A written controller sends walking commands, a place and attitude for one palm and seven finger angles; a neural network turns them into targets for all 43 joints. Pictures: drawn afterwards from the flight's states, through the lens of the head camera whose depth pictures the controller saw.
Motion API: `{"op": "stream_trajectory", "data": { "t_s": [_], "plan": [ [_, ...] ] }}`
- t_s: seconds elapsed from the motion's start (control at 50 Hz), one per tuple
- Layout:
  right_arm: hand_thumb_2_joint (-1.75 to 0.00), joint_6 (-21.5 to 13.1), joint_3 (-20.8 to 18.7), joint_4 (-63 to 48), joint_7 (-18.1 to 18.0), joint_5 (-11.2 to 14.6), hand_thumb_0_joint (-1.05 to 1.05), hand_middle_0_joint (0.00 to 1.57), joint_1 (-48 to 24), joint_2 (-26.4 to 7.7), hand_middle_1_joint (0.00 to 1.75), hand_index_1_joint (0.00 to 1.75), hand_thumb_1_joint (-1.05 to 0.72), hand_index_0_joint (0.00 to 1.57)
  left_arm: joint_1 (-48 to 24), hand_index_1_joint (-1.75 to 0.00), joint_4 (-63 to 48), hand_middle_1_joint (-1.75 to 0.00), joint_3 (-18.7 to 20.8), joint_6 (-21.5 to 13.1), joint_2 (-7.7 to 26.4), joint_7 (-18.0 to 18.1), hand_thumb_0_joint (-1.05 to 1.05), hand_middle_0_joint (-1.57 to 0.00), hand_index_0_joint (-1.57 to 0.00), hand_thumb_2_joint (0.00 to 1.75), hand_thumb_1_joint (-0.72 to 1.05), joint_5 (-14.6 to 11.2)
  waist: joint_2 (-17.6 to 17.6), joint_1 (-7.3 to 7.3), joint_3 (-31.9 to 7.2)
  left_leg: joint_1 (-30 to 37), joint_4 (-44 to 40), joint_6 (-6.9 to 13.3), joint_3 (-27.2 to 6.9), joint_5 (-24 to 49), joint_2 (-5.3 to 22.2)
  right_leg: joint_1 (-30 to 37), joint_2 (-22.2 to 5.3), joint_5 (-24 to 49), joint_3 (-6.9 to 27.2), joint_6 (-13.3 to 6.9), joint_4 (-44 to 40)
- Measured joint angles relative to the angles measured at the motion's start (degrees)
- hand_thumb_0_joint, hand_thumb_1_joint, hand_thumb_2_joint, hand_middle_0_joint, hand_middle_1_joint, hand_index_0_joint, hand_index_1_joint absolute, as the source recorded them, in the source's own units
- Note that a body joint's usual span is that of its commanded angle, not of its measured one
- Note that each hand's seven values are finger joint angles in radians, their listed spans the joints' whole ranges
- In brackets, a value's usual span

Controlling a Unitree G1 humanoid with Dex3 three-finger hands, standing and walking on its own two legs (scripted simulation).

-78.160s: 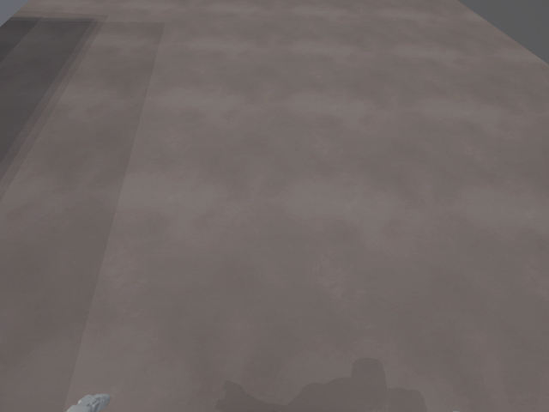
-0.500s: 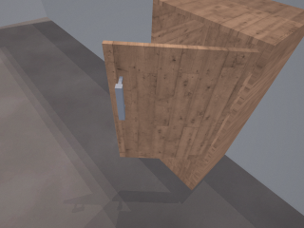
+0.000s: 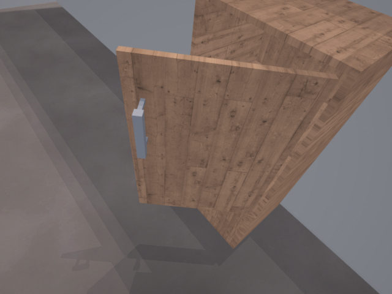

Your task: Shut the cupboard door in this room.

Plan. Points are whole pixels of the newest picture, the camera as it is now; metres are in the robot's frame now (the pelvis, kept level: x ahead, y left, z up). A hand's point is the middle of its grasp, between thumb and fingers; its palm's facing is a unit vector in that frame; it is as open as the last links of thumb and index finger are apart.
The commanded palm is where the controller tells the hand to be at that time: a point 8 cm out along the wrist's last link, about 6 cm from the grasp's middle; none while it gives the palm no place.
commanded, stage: come to a stop and stand still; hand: left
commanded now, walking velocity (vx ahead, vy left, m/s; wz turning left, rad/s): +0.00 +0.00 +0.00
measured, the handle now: (142, 129) +0.43 +0.17 +0.08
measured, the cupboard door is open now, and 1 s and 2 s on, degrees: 46 46 46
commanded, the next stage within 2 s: look again from close up in 1.78 s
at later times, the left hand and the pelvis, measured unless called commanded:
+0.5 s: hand out of the picture +0.00 +0.21 -0.17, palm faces +0.04 -0.97 -0.26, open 7.4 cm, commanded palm none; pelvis -0.02 +0.02 +0.00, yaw +1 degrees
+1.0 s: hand out of the picture -0.02 +0.21 -0.17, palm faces -0.01 -0.98 -0.21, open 7.4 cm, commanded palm none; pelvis -0.04 +0.03 +0.01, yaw +1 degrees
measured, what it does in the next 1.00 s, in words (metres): shifts its weight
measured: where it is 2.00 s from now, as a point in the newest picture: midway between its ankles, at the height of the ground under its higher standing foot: outside the picture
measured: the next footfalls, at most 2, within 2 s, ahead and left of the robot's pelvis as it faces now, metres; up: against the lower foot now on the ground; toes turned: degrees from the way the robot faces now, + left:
none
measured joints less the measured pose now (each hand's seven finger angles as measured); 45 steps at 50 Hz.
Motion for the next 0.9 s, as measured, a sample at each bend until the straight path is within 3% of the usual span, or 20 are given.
{"op": "stream_trajectory", "data": {
  "t_s": [0.24, 0.34, 0.54, 0.9],
  "plan": [
    [-0.90, -0.6, 0.6, 1.4, 0.4, 0.1, -0.01, 0.21, -0.9, -0.9, 0.30, 0.30, -0.94, 0.20, -0.8, -0.30, 1.9, -0.30, -1.3, -1.7, 0.7, 0.3, 0.01, -0.20, -0.20, 0.90, 0.91, -0.1, 2.1, -0.18, -1.1, 3.8, -8.9, 0.8, 0.1, 4.1, -2.6, 2.5, -2.1, 2.2, 0.3, 1.0, -5.7],
    [-0.90, -0.9, -0.4, -1.4, 1.1, -0.5, -0.01, 0.21, 1.6, -3.0, 0.30, 0.30, -0.93, 0.20, -1.5, -0.30, -1.0, -0.30, -1.6, -1.7, 2.2, 0.7, 0.00, -0.20, -0.20, 0.90, 0.91, 0.4, 2.9, -1.22, 0.1, 1.5, -6.2, 1.3, -0.8, 3.8, -3.8, -0.2, -3.5, 0.1, -1.0, 1.2, -0.8],
    [-0.90, 0.8, -0.6, -1.6, 1.9, -0.7, 0.01, 0.20, 3.2, -6.0, 0.30, 0.30, -0.91, 0.20, -2.3, -0.30, -2.8, -0.30, -0.9, -1.5, 4.8, 0.4, 0.00, -0.20, -0.20, 0.90, 0.90, 0.2, 4.8, -1.88, -0.9, 0.6, -3.5, 1.5, 0.1, 3.2, -3.3, -1.4, -3.2, 0.0, -0.2, 1.1, 1.8],
    [-0.90, 0.7, 0.4, 2.2, 2.8, -0.4, 0.01, 0.20, 1.9, -6.3, 0.30, 0.30, -0.90, 0.20, -4.5, -0.30, -1.4, -0.30, -2.2, -1.4, 5.1, -0.1, 0.00, -0.20, -0.20, 0.90, 0.90, 0.2, 3.3, -1.92, -0.6, 1.2, -7.8, 1.9, 0.9, 7.2, -3.2, -1.3, -3.1, 4.1, 0.5, 1.7, -2.0]
  ]
}}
